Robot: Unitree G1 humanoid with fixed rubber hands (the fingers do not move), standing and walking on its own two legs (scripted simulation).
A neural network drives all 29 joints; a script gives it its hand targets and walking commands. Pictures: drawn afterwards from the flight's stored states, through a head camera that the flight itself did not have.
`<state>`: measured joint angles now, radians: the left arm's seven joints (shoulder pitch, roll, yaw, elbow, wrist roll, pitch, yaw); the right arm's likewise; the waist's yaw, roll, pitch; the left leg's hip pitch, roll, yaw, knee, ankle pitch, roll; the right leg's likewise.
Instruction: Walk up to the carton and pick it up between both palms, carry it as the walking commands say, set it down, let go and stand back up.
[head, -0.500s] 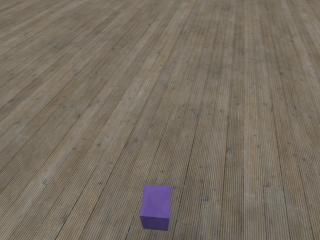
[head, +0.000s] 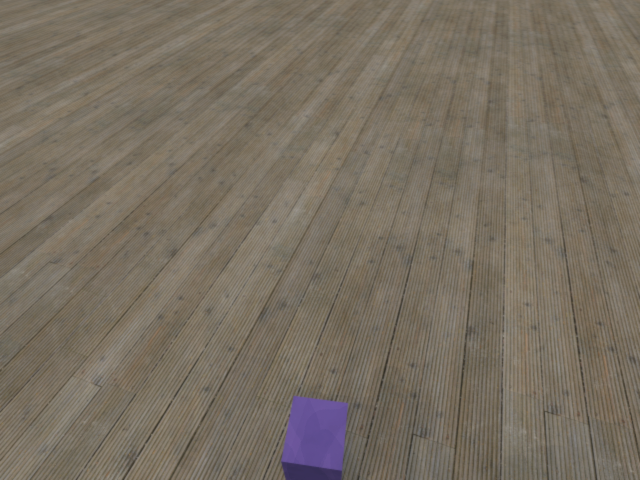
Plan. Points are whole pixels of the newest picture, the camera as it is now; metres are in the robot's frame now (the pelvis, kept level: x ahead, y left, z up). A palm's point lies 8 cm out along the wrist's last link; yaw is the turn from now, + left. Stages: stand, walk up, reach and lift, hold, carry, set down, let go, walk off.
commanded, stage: walk up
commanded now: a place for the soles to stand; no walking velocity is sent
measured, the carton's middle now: (317, 447) +0.39 +0.02 -0.63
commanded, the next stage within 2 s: none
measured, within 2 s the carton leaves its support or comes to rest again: neither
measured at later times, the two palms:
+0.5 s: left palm out of the picture +0.06 +0.29 -0.13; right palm out of the picture +0.08 -0.19 -0.12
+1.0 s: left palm out of the picture +0.09 +0.28 -0.12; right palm out of the picture -0.01 -0.21 -0.14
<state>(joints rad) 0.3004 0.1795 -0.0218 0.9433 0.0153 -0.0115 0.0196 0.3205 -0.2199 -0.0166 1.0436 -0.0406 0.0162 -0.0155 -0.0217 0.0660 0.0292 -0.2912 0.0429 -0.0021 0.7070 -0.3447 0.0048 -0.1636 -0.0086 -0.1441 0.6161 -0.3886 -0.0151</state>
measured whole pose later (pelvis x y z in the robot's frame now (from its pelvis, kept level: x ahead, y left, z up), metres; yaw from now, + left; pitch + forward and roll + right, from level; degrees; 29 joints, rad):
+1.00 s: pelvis +0.01 +0.05 +0.01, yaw -12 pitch -2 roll +1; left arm 0.29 0.19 -0.02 0.98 0.02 -0.01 0.06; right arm 0.20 -0.27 0.01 1.05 -0.02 0.06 0.00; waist -0.02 0.04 0.08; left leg -0.21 0.00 0.24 0.58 -0.35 0.08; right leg -0.24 -0.05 0.10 0.63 -0.36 0.06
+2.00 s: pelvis +0.03 +0.13 +0.01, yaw -14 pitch -3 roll +0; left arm 0.22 0.20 -0.01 0.98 0.02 0.01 0.04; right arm 0.23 -0.24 0.01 1.01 -0.01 0.03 0.01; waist -0.03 0.00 0.08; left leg -0.24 -0.01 0.10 0.59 -0.30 0.06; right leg -0.22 -0.09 0.06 0.55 -0.29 0.08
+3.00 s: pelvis +0.03 +0.11 +0.01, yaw -11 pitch -3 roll -1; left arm 0.27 0.21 -0.01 1.02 0.02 0.01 0.04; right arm 0.28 -0.21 0.01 1.06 0.00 0.02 0.00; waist -0.01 0.02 0.05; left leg -0.24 0.01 0.03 0.57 -0.29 0.02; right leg -0.18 -0.07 -0.02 0.52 -0.30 0.06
